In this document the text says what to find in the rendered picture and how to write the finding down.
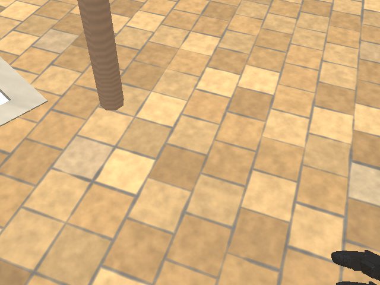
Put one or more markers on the robot right hand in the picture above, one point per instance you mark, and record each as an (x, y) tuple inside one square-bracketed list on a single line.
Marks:
[(367, 262)]

